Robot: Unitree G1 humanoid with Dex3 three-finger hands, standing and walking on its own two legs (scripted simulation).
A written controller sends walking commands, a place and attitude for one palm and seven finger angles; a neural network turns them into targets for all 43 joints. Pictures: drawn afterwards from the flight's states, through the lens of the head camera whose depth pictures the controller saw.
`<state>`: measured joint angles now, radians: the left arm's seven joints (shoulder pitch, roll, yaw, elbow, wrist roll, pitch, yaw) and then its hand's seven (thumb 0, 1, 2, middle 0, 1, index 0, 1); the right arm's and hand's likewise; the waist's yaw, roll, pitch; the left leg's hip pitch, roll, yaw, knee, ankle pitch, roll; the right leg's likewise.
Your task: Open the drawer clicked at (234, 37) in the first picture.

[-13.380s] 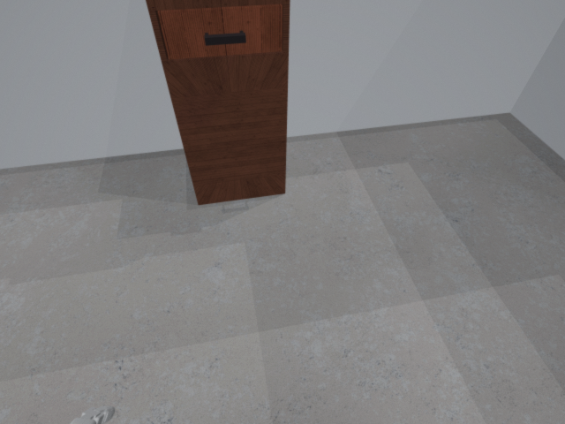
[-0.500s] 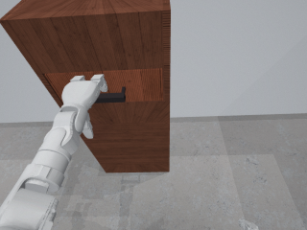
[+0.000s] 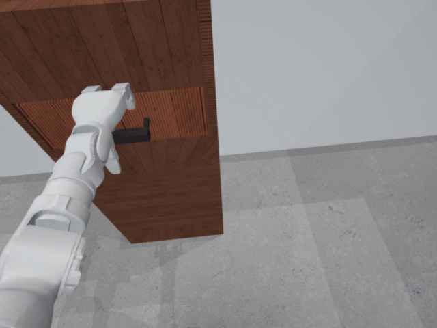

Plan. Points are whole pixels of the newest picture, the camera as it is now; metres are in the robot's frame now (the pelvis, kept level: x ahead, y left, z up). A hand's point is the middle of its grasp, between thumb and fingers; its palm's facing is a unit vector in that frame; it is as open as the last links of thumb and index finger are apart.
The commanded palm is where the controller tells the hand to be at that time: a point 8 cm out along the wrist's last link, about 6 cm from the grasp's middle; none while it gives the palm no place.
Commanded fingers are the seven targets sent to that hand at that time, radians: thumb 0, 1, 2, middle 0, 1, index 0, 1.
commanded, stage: move the hooked fingers above the handle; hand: left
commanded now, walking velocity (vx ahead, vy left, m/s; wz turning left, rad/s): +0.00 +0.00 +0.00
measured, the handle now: (120, 130) +0.52 +0.21 +0.03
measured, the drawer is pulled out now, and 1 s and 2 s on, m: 0.00 0.00 0.00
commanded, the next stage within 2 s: lower the fingers behind the handle in 0.56 s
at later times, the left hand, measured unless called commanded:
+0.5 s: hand (106, 132) +0.47 +0.21 +0.09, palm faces -0.04 -0.02 -1.00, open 13.8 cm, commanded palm +0.45 +0.22 +0.15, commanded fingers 0.00 -0.50 0.30 -0.30 -1.20 -0.30 -1.20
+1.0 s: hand (110, 142) +0.46 +0.21 +0.07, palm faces -0.04 -0.03 -1.00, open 13.8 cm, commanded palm +0.45 +0.21 +0.12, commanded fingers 0.00 -0.50 0.30 -0.30 -1.20 -0.30 -1.20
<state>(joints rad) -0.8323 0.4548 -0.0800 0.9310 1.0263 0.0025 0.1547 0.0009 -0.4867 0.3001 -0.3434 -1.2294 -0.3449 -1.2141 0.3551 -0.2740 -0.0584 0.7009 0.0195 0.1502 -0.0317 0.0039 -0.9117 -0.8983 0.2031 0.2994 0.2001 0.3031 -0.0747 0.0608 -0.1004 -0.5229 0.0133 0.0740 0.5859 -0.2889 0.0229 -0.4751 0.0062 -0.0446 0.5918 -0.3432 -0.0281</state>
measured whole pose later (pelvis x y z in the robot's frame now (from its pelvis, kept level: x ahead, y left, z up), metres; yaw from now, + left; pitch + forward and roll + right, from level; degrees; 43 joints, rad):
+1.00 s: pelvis +0.00 +0.01 +0.00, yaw +0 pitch +13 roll +0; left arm -0.76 0.43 -0.09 0.91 1.04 -0.01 0.19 0.00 -0.49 0.30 -0.32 -1.20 -0.32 -1.20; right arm 0.32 -0.25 -0.06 0.70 0.01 0.15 -0.02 0.00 -0.91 -0.90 0.20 0.30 0.20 0.30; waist -0.06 0.06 -0.11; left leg -0.53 0.01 0.07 0.60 -0.30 0.03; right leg -0.48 0.00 -0.04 0.60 -0.35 -0.02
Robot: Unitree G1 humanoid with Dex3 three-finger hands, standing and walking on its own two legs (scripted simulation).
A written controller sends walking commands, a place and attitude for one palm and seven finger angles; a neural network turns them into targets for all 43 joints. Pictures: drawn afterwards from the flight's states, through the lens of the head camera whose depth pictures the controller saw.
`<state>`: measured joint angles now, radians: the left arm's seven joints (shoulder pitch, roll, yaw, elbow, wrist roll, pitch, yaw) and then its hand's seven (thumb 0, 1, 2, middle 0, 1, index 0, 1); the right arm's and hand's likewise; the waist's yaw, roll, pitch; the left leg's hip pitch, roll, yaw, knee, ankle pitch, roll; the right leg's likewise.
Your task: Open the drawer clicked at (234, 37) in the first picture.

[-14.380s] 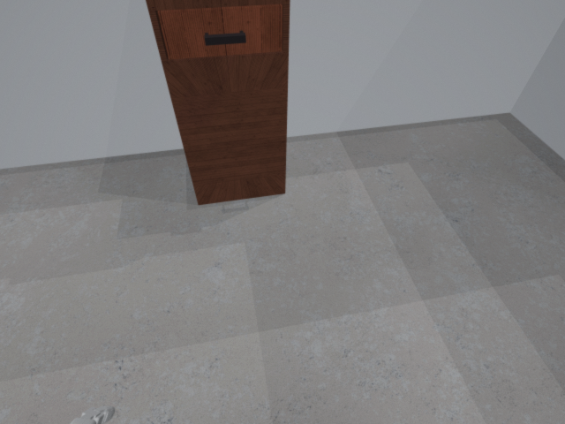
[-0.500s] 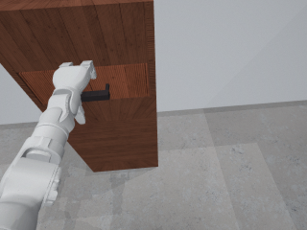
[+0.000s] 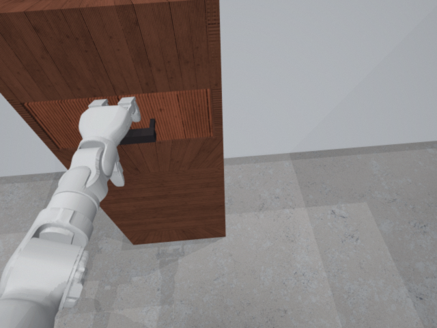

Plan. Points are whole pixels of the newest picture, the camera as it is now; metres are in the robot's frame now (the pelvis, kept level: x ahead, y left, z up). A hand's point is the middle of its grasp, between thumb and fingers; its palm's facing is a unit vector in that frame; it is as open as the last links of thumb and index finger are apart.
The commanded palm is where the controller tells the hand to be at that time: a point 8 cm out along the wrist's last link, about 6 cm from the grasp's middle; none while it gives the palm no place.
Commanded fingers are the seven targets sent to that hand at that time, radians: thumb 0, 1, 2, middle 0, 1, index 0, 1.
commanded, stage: lower the fingers behind the handle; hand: left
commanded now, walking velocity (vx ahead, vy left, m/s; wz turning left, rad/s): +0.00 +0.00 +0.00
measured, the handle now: (126, 130) +0.52 +0.20 +0.03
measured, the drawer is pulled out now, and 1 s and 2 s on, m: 0.00 0.00 0.00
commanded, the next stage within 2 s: close the thumb around the handle in 1.26 s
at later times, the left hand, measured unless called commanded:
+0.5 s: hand (120, 151) +0.46 +0.21 +0.04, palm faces -0.06 -0.03 -1.00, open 13.8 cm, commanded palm +0.44 +0.21 +0.09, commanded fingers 0.00 -0.50 0.30 -0.30 -1.20 -0.30 -1.20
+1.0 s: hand (124, 156) +0.47 +0.21 +0.01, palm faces -0.04 -0.02 -1.00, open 13.9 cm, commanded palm +0.45 +0.21 +0.07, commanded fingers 0.00 -0.50 0.30 -0.30 -1.20 -0.30 -1.20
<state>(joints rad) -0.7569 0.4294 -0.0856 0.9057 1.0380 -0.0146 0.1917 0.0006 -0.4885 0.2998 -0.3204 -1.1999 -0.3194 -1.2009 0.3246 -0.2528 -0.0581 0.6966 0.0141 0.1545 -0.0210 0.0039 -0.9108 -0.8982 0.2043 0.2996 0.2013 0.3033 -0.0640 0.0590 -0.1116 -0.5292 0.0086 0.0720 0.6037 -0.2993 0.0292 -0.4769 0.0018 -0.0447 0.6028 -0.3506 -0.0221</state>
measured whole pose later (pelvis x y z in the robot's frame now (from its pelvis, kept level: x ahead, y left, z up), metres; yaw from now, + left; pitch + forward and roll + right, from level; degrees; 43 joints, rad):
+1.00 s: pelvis -0.01 +0.01 -0.02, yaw -1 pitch +18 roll -1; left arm -0.81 0.42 -0.06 1.06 1.09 -0.01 0.34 0.00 -0.49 0.30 -0.30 -1.20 -0.31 -1.20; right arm 0.35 -0.25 -0.07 0.70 0.00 0.12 -0.02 0.00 -0.91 -0.90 0.21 0.30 0.20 0.30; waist -0.10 0.05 -0.14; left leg -0.72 0.02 0.07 0.75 -0.34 0.04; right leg -0.66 0.01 -0.05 0.72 -0.38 -0.02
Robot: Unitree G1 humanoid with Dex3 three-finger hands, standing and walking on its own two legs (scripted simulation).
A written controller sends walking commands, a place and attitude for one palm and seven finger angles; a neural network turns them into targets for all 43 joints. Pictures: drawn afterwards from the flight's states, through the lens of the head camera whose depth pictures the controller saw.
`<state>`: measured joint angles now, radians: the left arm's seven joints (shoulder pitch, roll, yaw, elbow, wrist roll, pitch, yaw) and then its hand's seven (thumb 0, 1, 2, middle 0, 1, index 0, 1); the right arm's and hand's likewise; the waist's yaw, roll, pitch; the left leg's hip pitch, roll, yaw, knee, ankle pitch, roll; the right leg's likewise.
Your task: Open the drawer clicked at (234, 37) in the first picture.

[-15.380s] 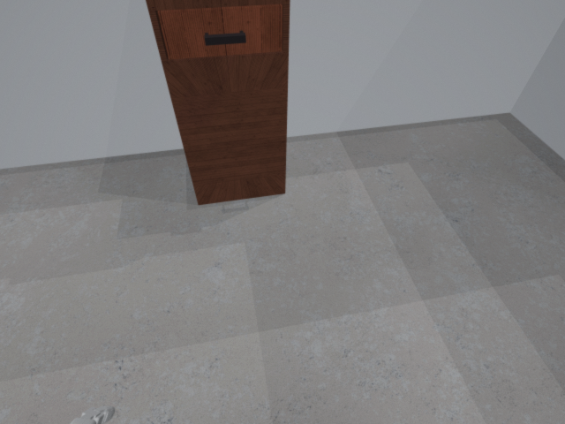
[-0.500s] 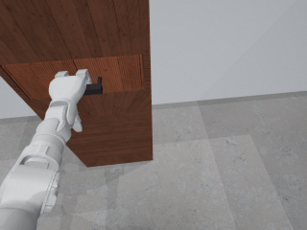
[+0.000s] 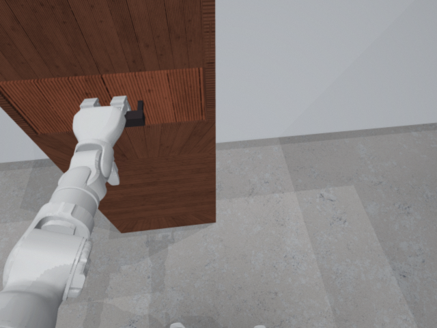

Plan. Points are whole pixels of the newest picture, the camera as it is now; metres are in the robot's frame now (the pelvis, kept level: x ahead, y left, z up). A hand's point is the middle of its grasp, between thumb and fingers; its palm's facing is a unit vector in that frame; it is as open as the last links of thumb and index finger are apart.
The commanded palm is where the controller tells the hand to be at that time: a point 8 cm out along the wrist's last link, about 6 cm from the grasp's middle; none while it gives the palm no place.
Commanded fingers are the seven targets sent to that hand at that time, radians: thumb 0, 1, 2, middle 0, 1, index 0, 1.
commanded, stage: lower the fingers behind the handle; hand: left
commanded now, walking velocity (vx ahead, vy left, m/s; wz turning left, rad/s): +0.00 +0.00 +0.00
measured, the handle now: (112, 113) +0.53 +0.20 +0.05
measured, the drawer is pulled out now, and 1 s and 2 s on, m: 0.00 0.00 0.03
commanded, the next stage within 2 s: close the thumb around the handle in 0.26 s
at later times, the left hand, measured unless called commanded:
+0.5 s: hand (115, 139) +0.48 +0.19 +0.03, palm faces -0.04 -0.03 -1.00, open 13.4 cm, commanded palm +0.46 +0.20 +0.08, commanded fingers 0.00 -0.05 0.49 -0.33 -1.25 -0.33 -1.25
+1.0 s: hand (114, 138) +0.48 +0.20 +0.03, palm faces -0.05 -0.03 -1.00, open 5.6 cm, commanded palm +0.46 +0.20 +0.08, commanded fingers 0.00 0.90 0.90 -0.40 -1.35 -0.40 -1.35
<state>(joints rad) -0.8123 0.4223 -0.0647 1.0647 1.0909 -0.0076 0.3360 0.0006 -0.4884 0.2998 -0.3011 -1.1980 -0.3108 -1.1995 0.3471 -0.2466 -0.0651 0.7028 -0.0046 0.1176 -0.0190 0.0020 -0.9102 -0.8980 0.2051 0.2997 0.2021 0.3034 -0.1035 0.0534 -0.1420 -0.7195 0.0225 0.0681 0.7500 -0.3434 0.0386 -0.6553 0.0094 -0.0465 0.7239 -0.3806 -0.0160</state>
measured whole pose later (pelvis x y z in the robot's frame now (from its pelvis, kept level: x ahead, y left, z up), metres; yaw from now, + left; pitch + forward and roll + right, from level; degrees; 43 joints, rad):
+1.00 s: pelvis +0.01 +0.00 +0.00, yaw +0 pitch +18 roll -1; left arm -0.80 0.42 -0.05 1.04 1.08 0.01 0.32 0.00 0.70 0.81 -0.38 -1.33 -0.41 -1.33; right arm 0.35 -0.26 -0.07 0.70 0.00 0.12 -0.02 0.00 -0.91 -0.90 0.20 0.30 0.20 0.30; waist -0.11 0.06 -0.15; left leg -0.71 0.03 0.07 0.74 -0.35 0.03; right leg -0.64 0.02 -0.04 0.71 -0.39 -0.02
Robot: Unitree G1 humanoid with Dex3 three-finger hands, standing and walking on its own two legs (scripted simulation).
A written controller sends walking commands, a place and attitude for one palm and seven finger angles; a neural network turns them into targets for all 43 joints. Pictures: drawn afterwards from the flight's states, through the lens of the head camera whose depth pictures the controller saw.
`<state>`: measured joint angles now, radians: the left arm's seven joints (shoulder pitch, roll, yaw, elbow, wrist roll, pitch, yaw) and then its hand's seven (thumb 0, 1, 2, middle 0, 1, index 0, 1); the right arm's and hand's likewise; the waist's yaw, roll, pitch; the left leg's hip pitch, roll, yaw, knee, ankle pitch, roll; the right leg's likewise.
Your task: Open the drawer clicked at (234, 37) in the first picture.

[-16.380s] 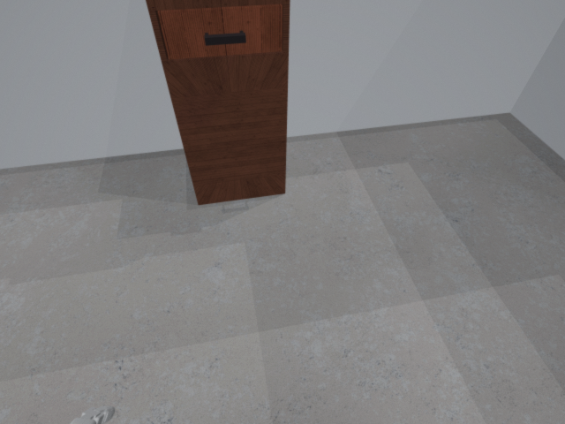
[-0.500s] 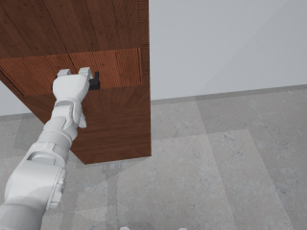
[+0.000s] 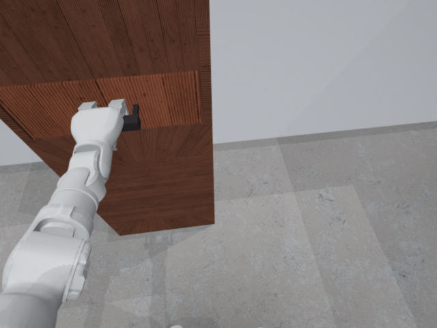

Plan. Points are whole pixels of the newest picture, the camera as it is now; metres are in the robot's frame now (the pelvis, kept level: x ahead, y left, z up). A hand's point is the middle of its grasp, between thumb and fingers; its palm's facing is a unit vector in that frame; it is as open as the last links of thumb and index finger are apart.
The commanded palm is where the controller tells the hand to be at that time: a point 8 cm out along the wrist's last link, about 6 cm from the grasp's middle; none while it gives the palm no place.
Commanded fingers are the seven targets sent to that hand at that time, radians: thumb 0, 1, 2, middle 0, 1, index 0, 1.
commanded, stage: close the thumb around the handle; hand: left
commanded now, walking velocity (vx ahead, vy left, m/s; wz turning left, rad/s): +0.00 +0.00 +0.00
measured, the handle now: (107, 118) +0.52 +0.21 +0.05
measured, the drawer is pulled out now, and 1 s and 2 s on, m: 0.00 0.03 0.25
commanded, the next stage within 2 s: pull the drawer open in 0.06 s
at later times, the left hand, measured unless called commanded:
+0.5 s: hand (108, 153) +0.45 +0.20 +0.03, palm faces -0.02 -0.07 -1.00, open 5.6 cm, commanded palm +0.43 +0.22 +0.08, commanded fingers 0.00 0.90 0.90 -0.40 -1.35 -0.40 -1.35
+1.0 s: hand (107, 156) +0.44 +0.20 +0.03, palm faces -0.03 -0.05 -1.00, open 5.6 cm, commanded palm +0.39 +0.22 +0.08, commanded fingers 0.00 0.90 0.90 -0.40 -1.35 -0.40 -1.35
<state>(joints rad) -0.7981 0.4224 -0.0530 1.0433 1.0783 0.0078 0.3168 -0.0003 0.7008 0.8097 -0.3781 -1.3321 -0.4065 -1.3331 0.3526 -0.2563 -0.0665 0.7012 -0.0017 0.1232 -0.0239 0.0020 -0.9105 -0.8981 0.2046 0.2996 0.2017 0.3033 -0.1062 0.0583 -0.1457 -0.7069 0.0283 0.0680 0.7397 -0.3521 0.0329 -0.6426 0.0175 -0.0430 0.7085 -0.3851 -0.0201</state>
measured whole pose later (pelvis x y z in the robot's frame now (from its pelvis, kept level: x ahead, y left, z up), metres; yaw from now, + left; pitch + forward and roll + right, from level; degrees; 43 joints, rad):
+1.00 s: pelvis -0.01 +0.00 +0.00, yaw -1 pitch +16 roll -1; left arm -0.66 0.41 -0.03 0.94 1.07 -0.02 0.33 -0.01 0.70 0.81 -0.33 -1.35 -0.40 -1.35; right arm 0.34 -0.25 -0.07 0.69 0.00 0.13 -0.03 0.00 -0.91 -0.90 0.20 0.30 0.20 0.30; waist -0.09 0.06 -0.14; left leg -0.65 0.03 0.09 0.71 -0.34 0.04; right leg -0.60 0.02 -0.02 0.69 -0.37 -0.02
